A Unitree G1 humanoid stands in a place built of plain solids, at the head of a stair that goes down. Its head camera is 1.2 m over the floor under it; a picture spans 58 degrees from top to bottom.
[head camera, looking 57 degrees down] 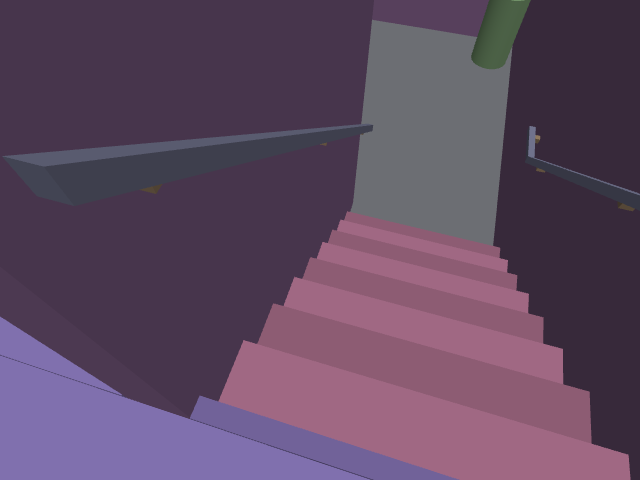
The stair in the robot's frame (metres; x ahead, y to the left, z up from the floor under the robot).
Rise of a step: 0.20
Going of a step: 0.23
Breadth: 1.20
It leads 17 degrees to the right of straight ahead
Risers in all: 9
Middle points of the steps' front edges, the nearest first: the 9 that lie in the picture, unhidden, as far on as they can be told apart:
0.11 -0.25 0.00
0.33 -0.32 -0.19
0.56 -0.39 -0.39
0.78 -0.45 -0.59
1.01 -0.52 -0.79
1.24 -0.59 -0.99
1.46 -0.66 -1.19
1.69 -0.72 -1.39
1.91 -0.79 -1.58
